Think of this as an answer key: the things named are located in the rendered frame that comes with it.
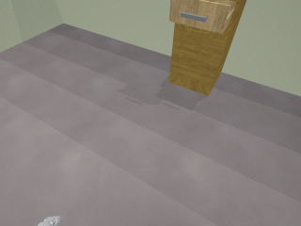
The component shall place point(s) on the handle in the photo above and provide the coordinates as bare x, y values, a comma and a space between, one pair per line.
197, 32
194, 16

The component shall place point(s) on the left robot hand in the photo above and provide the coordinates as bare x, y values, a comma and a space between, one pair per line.
51, 221

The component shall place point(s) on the drawer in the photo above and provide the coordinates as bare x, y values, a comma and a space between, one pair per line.
219, 13

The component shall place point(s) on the cabinet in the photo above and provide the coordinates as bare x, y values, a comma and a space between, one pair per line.
197, 61

